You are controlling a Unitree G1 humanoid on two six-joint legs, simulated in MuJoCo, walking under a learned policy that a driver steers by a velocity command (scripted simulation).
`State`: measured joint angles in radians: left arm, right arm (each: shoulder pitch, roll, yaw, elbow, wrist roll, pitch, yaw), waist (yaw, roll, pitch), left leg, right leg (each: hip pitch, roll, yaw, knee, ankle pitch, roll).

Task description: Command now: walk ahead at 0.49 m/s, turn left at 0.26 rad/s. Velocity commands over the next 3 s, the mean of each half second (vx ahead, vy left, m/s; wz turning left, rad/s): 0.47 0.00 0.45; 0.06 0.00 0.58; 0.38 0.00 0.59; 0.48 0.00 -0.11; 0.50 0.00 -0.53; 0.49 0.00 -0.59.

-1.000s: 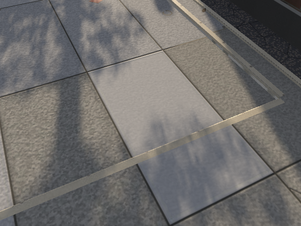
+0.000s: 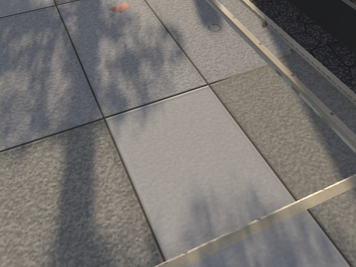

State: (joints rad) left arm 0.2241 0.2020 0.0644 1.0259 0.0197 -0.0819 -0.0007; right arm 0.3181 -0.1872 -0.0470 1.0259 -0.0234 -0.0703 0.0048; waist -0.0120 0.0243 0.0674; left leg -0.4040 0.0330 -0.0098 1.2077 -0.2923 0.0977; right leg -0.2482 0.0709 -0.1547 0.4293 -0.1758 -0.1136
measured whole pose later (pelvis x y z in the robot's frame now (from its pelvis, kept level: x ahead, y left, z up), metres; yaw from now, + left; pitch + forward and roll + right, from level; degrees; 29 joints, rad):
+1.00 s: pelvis +0.42 +0.05 -0.01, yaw +34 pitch +1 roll +1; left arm 0.13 0.29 0.03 0.75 0.02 0.01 0.01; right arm 0.31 -0.31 -0.08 0.80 -0.03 0.02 -0.01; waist -0.05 -0.01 0.02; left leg -0.17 -0.19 -0.23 0.54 -0.35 0.09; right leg -0.42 0.01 0.09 0.76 -0.32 0.02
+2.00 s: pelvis +0.74 +0.39 -0.04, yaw +43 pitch +1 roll +1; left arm 0.09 0.25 0.02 0.79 0.03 -0.03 -0.06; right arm 0.38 -0.24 -0.02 0.96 -0.02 -0.09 -0.02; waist -0.04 -0.01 0.07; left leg 0.15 -0.05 0.18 0.26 -0.42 0.04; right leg -0.57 0.00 -0.10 0.62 -0.09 -0.12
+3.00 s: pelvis +1.18 +0.69 -0.03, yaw +8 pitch +2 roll +2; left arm 0.04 0.27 0.03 0.67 0.04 0.00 -0.08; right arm 0.41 -0.25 -0.04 0.87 -0.02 -0.07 -0.01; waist -0.07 -0.04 0.05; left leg 0.06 0.01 0.24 0.27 -0.35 -0.01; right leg -0.61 -0.04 -0.06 0.69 -0.10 -0.07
